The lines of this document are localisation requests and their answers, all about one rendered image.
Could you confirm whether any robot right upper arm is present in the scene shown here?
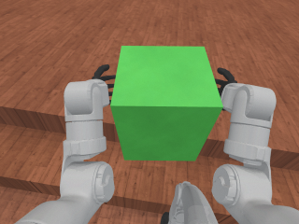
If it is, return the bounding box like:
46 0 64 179
211 163 299 224

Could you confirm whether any robot right hand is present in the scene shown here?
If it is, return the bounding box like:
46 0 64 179
214 67 237 111

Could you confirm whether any right robot shin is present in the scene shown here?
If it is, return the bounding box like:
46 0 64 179
168 181 191 224

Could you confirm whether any left robot forearm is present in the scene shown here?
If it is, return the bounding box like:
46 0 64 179
60 78 110 194

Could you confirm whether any robot left hand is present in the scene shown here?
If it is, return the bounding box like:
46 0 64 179
92 64 116 104

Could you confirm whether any robot right foot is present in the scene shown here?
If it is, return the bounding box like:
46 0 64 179
160 212 169 224

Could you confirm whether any robot left upper arm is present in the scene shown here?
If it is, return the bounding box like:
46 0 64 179
14 161 115 224

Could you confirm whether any right robot forearm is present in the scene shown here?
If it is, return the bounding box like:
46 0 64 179
221 83 277 198

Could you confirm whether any carton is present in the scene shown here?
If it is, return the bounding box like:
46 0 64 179
110 46 223 161

